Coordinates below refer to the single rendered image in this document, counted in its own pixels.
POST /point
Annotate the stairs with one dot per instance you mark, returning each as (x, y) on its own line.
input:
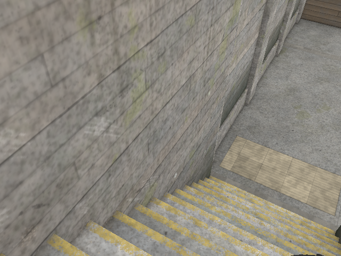
(209, 218)

